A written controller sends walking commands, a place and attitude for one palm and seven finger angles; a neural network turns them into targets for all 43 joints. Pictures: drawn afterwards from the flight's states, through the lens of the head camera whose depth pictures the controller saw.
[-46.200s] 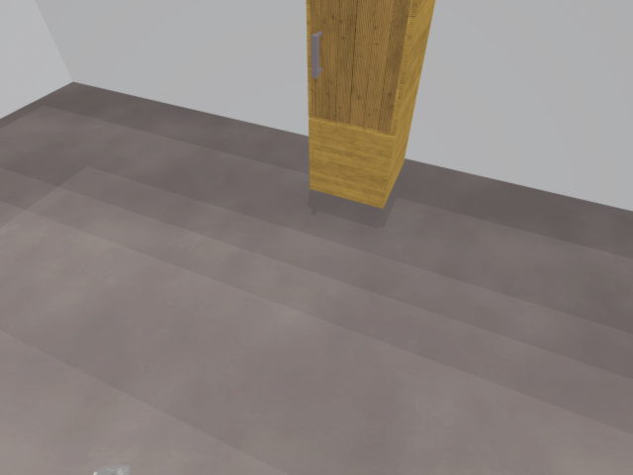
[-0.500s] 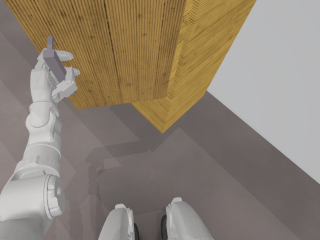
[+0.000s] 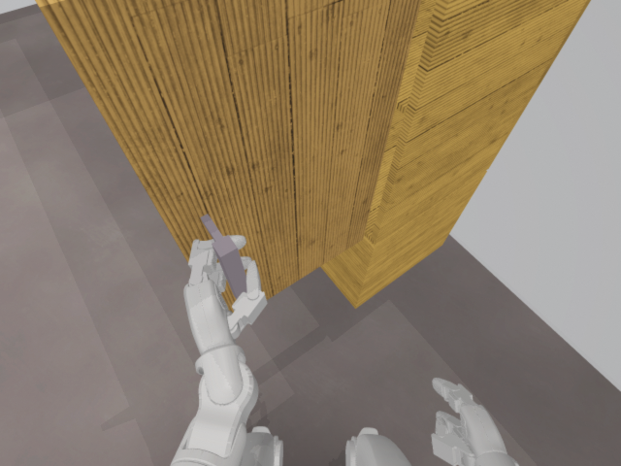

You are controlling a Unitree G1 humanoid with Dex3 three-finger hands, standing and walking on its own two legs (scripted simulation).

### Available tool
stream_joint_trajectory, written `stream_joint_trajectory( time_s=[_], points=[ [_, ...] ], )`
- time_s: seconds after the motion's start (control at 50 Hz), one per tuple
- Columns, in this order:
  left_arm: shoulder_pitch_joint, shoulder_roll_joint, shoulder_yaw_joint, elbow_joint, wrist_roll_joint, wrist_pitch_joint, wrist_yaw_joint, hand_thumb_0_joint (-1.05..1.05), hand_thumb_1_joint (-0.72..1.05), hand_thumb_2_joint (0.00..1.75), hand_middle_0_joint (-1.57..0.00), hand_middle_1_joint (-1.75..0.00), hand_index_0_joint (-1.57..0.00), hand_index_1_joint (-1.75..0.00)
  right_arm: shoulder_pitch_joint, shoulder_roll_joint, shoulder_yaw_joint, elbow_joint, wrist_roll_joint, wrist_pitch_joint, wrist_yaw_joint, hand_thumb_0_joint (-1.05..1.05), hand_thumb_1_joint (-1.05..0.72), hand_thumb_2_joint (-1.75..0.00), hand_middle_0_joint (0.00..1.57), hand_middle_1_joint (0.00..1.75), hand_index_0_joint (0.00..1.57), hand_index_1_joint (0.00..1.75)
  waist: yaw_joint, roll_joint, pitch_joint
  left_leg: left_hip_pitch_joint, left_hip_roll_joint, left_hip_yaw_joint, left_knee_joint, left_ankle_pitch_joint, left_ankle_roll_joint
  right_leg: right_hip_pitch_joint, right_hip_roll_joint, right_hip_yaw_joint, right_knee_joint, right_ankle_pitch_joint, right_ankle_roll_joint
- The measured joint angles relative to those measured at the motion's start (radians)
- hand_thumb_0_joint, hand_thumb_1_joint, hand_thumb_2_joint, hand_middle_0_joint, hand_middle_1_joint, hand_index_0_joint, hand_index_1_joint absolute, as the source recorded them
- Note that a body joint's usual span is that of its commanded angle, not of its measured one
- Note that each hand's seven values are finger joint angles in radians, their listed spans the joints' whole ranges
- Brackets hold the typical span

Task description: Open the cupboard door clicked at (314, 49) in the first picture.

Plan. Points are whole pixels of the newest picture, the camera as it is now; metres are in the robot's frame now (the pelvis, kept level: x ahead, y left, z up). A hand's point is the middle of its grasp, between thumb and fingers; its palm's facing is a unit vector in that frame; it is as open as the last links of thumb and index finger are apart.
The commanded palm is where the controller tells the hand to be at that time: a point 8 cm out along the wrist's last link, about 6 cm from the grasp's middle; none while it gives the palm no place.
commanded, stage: pull the door open along its arc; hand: left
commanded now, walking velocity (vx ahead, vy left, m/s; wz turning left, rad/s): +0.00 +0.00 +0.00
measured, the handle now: (227, 262) +0.37 +0.13 +0.02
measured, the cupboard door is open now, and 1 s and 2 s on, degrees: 89 100 100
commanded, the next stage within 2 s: open thumb and fingers to let go in 0.30 s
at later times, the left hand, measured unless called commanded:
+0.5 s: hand (295, 319) +0.29 +0.04 +0.02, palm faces +0.43 -0.90 -0.05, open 6.2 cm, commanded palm +0.24 +0.09 +0.02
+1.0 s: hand (291, 322) +0.29 +0.04 +0.02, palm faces +0.44 -0.90 -0.03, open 13.6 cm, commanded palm +0.24 +0.08 +0.02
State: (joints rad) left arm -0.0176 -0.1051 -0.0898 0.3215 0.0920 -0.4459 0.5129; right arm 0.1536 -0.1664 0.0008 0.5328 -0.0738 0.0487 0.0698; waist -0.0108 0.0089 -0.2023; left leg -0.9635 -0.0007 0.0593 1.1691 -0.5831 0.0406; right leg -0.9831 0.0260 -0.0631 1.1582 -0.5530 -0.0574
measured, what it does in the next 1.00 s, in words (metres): shifts its weight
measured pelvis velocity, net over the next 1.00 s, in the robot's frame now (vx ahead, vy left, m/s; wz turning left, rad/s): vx -0.04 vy -0.05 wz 0.08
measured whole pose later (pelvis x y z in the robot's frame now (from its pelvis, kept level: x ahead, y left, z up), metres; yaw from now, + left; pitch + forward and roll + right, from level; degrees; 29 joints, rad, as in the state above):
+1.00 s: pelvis -0.04 -0.05 -0.01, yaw +4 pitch +19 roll +2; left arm -0.07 -0.12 -0.14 0.41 0.10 -0.43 0.62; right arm 0.18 -0.19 -0.02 0.64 -0.09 -0.08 0.01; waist -0.02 0.03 -0.19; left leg -1.01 -0.02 -0.01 1.18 -0.51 -0.03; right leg -1.02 0.00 -0.13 1.20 -0.53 -0.12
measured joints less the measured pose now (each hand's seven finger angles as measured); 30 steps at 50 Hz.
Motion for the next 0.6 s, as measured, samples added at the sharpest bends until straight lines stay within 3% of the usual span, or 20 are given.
stream_joint_trajectory(
  time_s=[0.06, 0.14, 0.36, 0.46, 0.6],
  points=[
    [0.015, -0.013, -0.021, -0.004, 0.026, 0.025, 0.032, 0.02, 0.67, 0.71, -0.33, -1.26, -0.34, -1.31, -0.019, 0.02, 0.008, 0.009, -0.007, -0.014, -0.014, 0.01, -0.91, -0.89, 0.2, 0.3, 0.2, 0.3, 0.009, -0.002, -0.005, 0.01, -0.002, -0.014, -0.002, 0.002, -0.012, 0.012, -0.002, -0.014, 0.002, -0.006, -0.012],
    [0.054, -0.014, -0.049, -0.027, 0.028, 0.052, 0.04, 0.03, 0.67, 0.71, -0.31, -1.25, -0.33, -1.32, -0.019, 0.033, 0.017, 0.017, -0.011, -0.036, -0.023, 0.01, -0.91, -0.89, 0.2, 0.3, 0.2, 0.3, 0.011, -0.002, -0.009, 0.028, -0.003, -0.031, -0.018, 0.009, -0.029, 0.034, -0.003, -0.03, -0.008, -0.009, -0.027],
    [0.181, 0.008, -0.13, -0.122, 0.031, 0.073, 0.054, 0.02, 0.67, 0.72, -0.27, -1.25, -0.32, -1.32, 0.03, -0.004, 0.004, 0.046, -0.015, -0.102, -0.028, 0.01, -0.91, -0.89, 0.2, 0.3, 0.2, 0.3, -0.02, 0.006, -0.017, 0.041, -0.006, -0.071, -0.04, 0.023, -0.069, 0.052, -0.004, -0.067, -0.017, -0.018, -0.063],
    [0.118, -0.001, -0.105, -0.072, 0.04, 0.05, 0.079, 0.01, 0.67, 0.76, -0.28, -1.28, -0.32, -1.32, 0.029, -0.03, -0.014, 0.072, -0.018, -0.121, -0.045, 0.01, -0.91, -0.9, 0.2, 0.3, 0.2, 0.3, -0.017, 0.007, -0.009, 0.007, -0.014, -0.086, -0.017, 0.031, -0.078, 0.02, -0.011, -0.08, 0.012, -0.023, -0.074],
    [0.043, -0.01, -0.058, -0.013, 0.006, 0.045, 0.068, 0.0, 0.58, 0.75, -0.34, -1.3, -0.35, -1.32, 0.024, -0.037, -0.03, 0.091, -0.012, -0.118, -0.055, 0.01, -0.91, -0.9, 0.2, 0.3, 0.2, 0.3, -0.012, 0.009, 0.003, -0.023, -0.019, -0.085, -0.005, 0.046, -0.087, -0.016, -0.018, -0.081, 0.038, -0.014, -0.082]
  ],
)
